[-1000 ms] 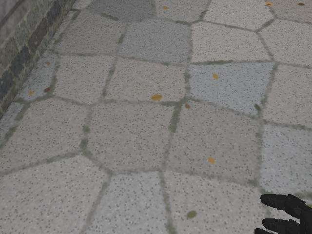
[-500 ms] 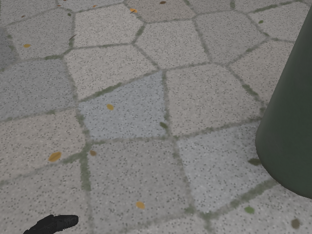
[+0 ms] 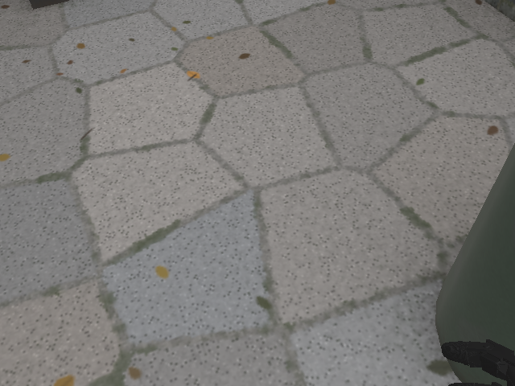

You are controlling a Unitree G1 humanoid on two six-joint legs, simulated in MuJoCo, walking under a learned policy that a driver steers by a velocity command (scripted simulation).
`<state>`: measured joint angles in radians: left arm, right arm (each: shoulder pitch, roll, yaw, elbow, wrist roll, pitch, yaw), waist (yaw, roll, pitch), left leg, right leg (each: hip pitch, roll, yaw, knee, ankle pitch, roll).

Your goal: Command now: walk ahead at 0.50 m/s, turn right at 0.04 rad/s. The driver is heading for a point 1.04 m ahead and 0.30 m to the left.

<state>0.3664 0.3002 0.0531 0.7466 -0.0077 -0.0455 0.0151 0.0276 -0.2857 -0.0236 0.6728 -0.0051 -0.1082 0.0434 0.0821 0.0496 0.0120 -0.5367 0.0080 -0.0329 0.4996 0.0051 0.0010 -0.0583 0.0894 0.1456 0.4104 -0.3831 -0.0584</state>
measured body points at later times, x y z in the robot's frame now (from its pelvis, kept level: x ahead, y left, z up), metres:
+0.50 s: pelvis +0.28 +0.03 +0.00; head +0.31 +0.04 +0.45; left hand +0.49 +0.30 -0.06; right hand +0.34 -0.25 -0.11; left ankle +0.15 +0.12 -0.73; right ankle +0.45 -0.06 -0.72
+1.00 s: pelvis +0.52 +0.12 -0.01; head +0.56 +0.15 +0.44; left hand +0.38 +0.39 -0.13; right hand +0.84 +0.04 -0.08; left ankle +0.60 +0.31 -0.71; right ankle +0.45 -0.06 -0.73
